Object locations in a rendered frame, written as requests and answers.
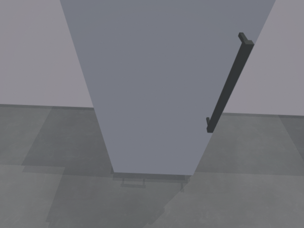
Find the fridge door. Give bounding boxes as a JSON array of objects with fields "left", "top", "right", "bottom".
[{"left": 60, "top": 0, "right": 276, "bottom": 175}]

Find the handle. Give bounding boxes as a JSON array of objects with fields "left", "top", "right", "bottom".
[{"left": 206, "top": 32, "right": 254, "bottom": 133}]

